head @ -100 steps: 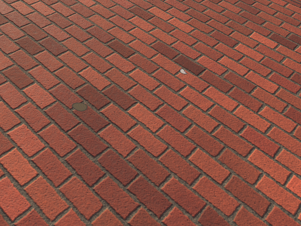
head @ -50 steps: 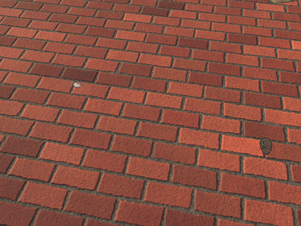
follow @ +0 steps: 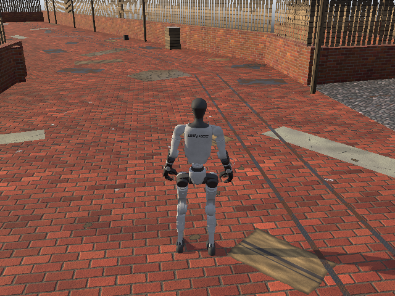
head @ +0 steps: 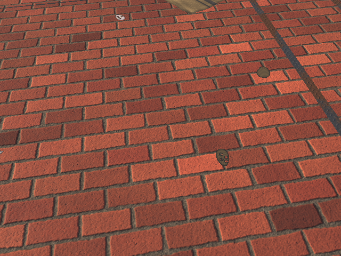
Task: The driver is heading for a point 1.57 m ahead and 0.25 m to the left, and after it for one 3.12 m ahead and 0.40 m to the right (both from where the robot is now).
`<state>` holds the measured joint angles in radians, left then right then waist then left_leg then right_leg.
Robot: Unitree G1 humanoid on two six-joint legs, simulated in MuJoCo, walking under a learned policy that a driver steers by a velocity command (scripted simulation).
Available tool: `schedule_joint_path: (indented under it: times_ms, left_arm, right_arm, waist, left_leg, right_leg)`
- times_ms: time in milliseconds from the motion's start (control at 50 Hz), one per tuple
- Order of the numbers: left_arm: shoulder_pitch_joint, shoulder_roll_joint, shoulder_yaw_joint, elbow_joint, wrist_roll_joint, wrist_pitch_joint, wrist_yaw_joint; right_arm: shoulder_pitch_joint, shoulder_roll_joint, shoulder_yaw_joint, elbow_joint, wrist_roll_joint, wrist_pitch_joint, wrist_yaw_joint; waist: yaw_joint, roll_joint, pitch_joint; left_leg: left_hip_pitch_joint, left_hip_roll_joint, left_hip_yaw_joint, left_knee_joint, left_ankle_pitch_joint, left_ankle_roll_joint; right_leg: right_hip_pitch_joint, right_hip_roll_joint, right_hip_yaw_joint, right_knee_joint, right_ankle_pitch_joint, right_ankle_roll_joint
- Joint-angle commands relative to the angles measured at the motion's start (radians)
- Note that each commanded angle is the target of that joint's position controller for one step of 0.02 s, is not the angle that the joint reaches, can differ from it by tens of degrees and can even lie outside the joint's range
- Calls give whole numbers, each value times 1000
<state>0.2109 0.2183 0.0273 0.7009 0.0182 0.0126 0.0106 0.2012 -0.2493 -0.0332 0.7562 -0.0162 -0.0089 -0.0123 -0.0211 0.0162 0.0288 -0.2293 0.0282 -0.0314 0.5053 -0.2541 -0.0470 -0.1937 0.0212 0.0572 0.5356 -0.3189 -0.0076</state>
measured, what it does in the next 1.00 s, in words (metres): walks ahead: right foot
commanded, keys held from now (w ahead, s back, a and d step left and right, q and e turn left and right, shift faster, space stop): no key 0.20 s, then w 0.72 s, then no key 0.08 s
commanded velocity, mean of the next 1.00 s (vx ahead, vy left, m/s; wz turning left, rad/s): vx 0.28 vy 0.00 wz -0.01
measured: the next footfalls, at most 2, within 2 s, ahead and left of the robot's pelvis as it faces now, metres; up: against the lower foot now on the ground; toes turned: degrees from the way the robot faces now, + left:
right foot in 0.94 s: +0.46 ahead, -0.08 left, +0.00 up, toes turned -1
left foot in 1.36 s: +0.54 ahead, +0.16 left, +0.00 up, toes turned +0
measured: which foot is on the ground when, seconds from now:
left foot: down 0.00-0.96, up 0.98-1.00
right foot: down 0.00-0.46, up 0.48-0.92, down 0.94-1.00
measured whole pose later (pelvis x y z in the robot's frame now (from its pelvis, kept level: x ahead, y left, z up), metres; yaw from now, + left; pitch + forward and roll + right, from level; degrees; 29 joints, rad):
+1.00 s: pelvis +0.30 +0.01 -0.02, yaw +1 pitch +2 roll +0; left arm 0.01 0.25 0.03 0.67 0.00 -0.09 -0.04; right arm 0.44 -0.27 -0.03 0.92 0.01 -0.05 -0.01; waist -0.06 0.00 0.06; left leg -0.08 -0.02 -0.06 0.90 -0.50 0.01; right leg -0.49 0.03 -0.06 0.56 -0.10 -0.08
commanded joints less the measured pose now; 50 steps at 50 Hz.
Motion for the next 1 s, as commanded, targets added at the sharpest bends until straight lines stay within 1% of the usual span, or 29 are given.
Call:
schedule_joint_path:
  times_ms: [20, 200, 240, 260, 280, 300, 320, 360, 380, 420, 440, 460, 480, 500, 520, 560, 600, 660, 720, 780, 820, 860, 880, 900, 920, 940, 960, 980, 1000]
  left_arm:
    - [-15, 123, 29, -59, -1, -20, 6]
    - [0, 107, 24, -23, -6, -28, 3]
    - [29, 123, 32, -3, -12, -22, 7]
    - [48, 157, 43, 1, -18, -17, 8]
    - [71, 186, 50, 6, -22, -16, 9]
    - [90, 206, 55, 11, -27, -21, 10]
    - [104, 208, 56, 19, -30, -31, 13]
    - [99, 193, 54, 25, -36, -50, 13]
    - [75, 190, 53, 21, -43, -51, 12]
    - [-7, 191, 52, 6, -52, -44, 7]
    - [-12, 163, 45, 3, -42, -44, 6]
    - [-38, 96, 24, -14, -26, -50, 4]
    - [-36, 86, 24, -68, -34, -69, 12]
    - [-12, 152, 42, -58, -57, -84, 13]
    - [0, 165, 46, -45, -68, -95, 4]
    - [-17, 159, 49, -25, -48, -106, -5]
    - [-23, 142, 50, -18, -37, -104, -22]
    - [-77, 103, 39, -40, -30, -94, -33]
    - [-196, 73, 22, -83, -34, -100, -39]
    - [-287, 75, 16, -112, -41, -109, -53]
    - [-322, 86, 17, -129, -46, -115, -62]
    - [-325, 107, 23, -137, -45, -121, -70]
    - [-297, 126, 30, -131, -43, -121, -70]
    - [-240, 151, 42, -117, -40, -119, -65]
    - [-104, 186, 61, -79, -41, -115, -57]
    - [63, 224, 77, -33, -32, -111, -44]
    - [204, 317, 94, -8, 9, -108, -34]
    - [207, 260, 79, 8, -1, -105, -39]
    - [117, 204, 61, -3, -15, -100, -38]
  right_arm:
    - [-18, -96, -27, -50, 3, -12, -9]
    - [14, -106, -32, 14, 8, -8, -23]
    - [30, -97, -31, 34, 13, -5, -27]
    - [17, -96, -31, 30, 18, -8, -28]
    - [-13, -94, -31, 14, 24, -16, -27]
    - [-48, -94, -30, -7, 33, -31, -23]
    - [-72, -98, -32, -22, 43, -48, -17]
    - [-67, -100, -32, -28, 54, -76, 4]
    - [-48, -96, -30, -19, 55, -88, 15]
    - [97, -90, -36, 56, 46, -99, 28]
    - [190, -107, -47, 100, 35, -97, 29]
    - [308, -161, -63, 120, 31, -97, 24]
    - [374, -286, -86, 114, 28, -103, 33]
    - [307, -217, -64, 95, 22, -111, 36]
    - [238, -166, -49, 76, 24, -113, 31]
    - [179, -146, -38, 60, 19, -107, 30]
    - [197, -105, -21, 65, 13, -96, 30]
    - [242, -124, -20, 82, 20, -85, 22]
    - [247, -143, -19, 86, 18, -73, 6]
    - [288, -160, -21, 104, 25, -72, -2]
    - [299, -165, -25, 116, 32, -69, -2]
    - [290, -175, -31, 121, 35, -63, -4]
    - [279, -187, -36, 118, 32, -59, -5]
    - [271, -202, -42, 116, 28, -53, -7]
    - [253, -205, -44, 111, 22, -43, -8]
    - [238, -192, -36, 97, 15, -38, -11]
    - [330, -86, -5, 64, -1, -48, -5]
    - [412, -51, 11, 107, 14, -65, 4]
    - [317, -167, -24, 89, 44, -77, 10]
  waist:
    - [6, -77, -7]
    - [7, -31, -25]
    - [18, -64, -38]
    - [36, -106, -4]
    - [55, -157, 47]
    - [70, -194, 99]
    - [75, -209, 134]
    - [63, -207, 131]
    - [47, -183, 112]
    - [-36, -137, 32]
    - [-69, -104, -13]
    - [-113, 51, -47]
    - [-112, 312, -63]
    - [-75, 196, -9]
    - [-46, 129, 69]
    - [-27, 59, 83]
    - [-23, 83, 49]
    - [-33, 61, 39]
    - [-55, 59, 69]
    - [-77, 64, 103]
    - [-69, 67, 119]
    - [-41, 70, 103]
    - [-14, 82, 68]
    - [21, 104, 11]
    - [95, 111, -82]
    - [174, 98, -188]
    - [146, -113, -378]
    - [116, -257, -527]
    - [116, -167, -364]
  left_leg:
    - [32, 15, -10, -37, 114, 3]
    - [53, 23, -15, -39, 161, -11]
    - [26, -24, 43, 16, -24, -7]
    - [-47, -52, 80, 86, -129, 0]
    - [-147, -59, 92, 156, -181, 10]
    - [-217, -42, 72, 217, -204, 31]
    - [-276, -13, 33, 272, -230, 56]
    - [-345, 31, -2, 273, -292, 104]
    - [-296, 35, 7, 194, -266, 121]
    - [52, -31, 85, -18, 19, 119]
    - [216, -50, 78, -13, 72, 101]
    - [344, 96, -139, -119, -36, 141]
    - [420, 329, -614, -299, -199, 293]
    - [366, 377, -699, -340, -313, 347]
    - [333, 343, -590, -333, -320, 321]
    - [317, 264, -405, -345, -141, 260]
    - [297, 197, -252, -349, 115, 223]
    - [289, 171, -141, -353, 363, 233]
    - [217, 137, -67, -386, 373, 219]
    - [197, 154, -53, -412, 327, 225]
    - [245, 187, -54, -397, 356, 226]
    - [317, 215, -49, -344, 479, 213]
    - [347, 220, -43, -291, 629, 202]
    - [372, 219, -37, -207, 815, 193]
    - [360, 193, -12, -44, 966, 176]
    - [213, 150, 2, 182, 918, 139]
    - [-165, 14, 28, 583, 432, 75]
    - [-318, -128, -96, 840, -344, 46]
    - [-376, -63, -148, 905, -318, 50]
  right_leg:
    - [-64, -88, 105, -145, 119, -37]
    - [-37, -68, 82, -129, 199, -40]
    - [-28, -64, 98, -165, -61, -66]
    - [-36, -97, 160, -212, -272, -101]
    - [-40, -166, 267, -278, -436, -149]
    - [-54, -234, 374, -332, -506, -196]
    - [-53, -282, 447, -362, -490, -230]
    - [29, -317, 455, -354, -365, -247]
    - [37, -299, 402, -337, -296, -229]
    - [-99, -200, 232, -261, -139, -168]
    - [-179, -146, 161, -167, -79, -134]
    - [-295, -48, 38, 115, -35, -66]
    - [-502, 62, -26, 420, -218, -9]
    - [-586, 8, 63, 581, -262, -17]
    - [-645, -43, 76, 626, -154, -38]
    - [-656, -102, 37, 588, 18, -53]
    - [-589, -120, -1, 538, 114, -42]
    - [-593, -113, -51, 440, 187, -1]
    - [-526, -91, -81, 218, 315, 20]
    - [-453, -63, -99, 70, 401, 16]
    - [-450, -57, -84, 16, 397, -7]
    - [-433, -47, -77, -20, 350, -41]
    - [-382, -28, -87, -26, 317, -60]
    - [-297, 1, -105, -16, 276, -81]
    - [-125, 33, -130, -30, 274, -112]
    - [153, -19, -80, -24, 352, -151]
    - [592, -300, 296, 19, 457, -287]
    - [685, -453, 660, -130, 503, -397]
    - [508, -408, 526, -163, 525, -346]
